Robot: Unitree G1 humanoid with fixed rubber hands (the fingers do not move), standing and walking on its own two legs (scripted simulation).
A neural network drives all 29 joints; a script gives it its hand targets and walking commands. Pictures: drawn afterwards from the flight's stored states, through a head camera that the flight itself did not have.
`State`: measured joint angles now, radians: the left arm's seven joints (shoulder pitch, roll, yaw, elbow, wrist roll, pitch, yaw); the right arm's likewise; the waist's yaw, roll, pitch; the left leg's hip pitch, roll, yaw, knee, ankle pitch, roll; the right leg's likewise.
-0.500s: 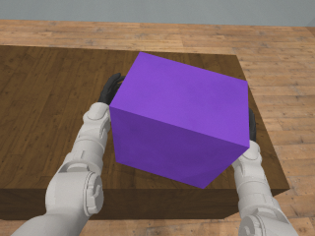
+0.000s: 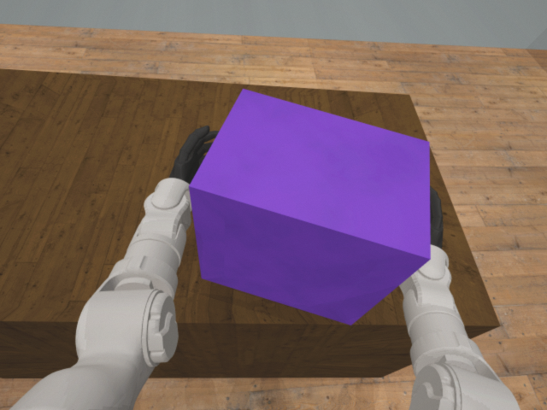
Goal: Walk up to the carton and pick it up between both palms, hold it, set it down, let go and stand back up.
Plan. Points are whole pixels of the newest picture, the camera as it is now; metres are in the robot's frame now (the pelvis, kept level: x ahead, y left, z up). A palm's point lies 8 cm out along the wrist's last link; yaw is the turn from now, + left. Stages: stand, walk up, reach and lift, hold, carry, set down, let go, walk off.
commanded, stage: set down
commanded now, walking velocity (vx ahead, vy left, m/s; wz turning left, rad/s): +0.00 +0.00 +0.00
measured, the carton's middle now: (302, 218) +0.40 -0.04 +0.01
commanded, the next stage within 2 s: none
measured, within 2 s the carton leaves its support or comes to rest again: neither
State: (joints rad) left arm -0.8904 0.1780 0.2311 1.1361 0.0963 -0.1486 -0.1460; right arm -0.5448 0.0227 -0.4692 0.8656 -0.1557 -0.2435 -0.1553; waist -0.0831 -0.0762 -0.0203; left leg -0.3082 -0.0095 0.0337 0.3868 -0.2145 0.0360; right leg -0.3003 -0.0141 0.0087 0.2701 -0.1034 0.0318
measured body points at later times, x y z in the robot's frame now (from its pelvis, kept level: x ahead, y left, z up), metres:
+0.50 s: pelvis +0.00 +0.01 +0.00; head +0.07 +0.05 +0.44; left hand +0.46 +0.15 +0.05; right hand +0.36 -0.22 +0.04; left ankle -0.02 +0.09 -0.75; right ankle +0.01 -0.15 -0.75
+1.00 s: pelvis +0.00 +0.01 +0.00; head +0.07 +0.04 +0.44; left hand +0.46 +0.15 +0.05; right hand +0.36 -0.22 +0.03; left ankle -0.02 +0.09 -0.75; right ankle +0.01 -0.15 -0.75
